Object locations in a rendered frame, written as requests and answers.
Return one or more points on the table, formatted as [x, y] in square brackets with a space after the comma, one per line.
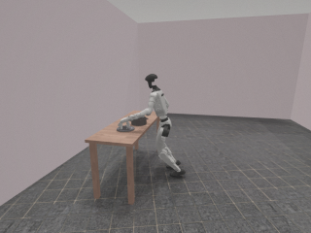
[112, 137]

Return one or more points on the robot left forearm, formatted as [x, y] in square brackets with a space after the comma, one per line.
[138, 115]

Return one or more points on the lid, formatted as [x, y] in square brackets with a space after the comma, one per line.
[130, 128]

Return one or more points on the pot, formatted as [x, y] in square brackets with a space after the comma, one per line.
[139, 121]

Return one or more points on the right robot upper arm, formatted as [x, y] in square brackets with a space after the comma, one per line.
[167, 104]

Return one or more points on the left robot hand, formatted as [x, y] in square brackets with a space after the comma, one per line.
[123, 120]

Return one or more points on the left robot upper arm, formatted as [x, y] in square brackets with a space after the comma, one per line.
[151, 103]

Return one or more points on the left robot shin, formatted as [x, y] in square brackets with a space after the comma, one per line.
[169, 160]

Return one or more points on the robot left foot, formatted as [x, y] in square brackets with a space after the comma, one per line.
[175, 173]

